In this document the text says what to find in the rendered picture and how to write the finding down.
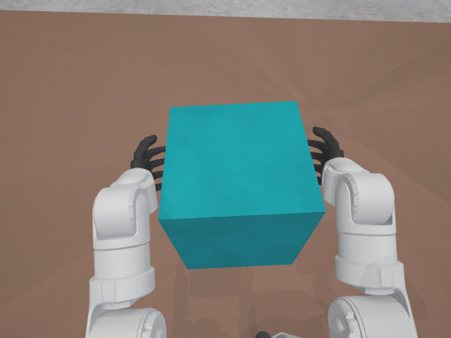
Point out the robot right hand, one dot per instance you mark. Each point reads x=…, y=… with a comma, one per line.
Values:
x=330, y=148

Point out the right robot forearm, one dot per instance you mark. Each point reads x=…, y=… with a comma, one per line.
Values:
x=365, y=220

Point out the robot left hand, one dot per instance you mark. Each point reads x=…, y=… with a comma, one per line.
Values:
x=142, y=157

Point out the left robot upper arm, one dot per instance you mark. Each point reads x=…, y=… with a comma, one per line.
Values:
x=129, y=323

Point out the left robot forearm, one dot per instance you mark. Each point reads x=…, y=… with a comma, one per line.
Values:
x=121, y=236

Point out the carton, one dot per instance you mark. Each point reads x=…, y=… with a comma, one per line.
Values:
x=239, y=186

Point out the right robot upper arm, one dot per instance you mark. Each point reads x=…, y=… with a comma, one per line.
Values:
x=369, y=317

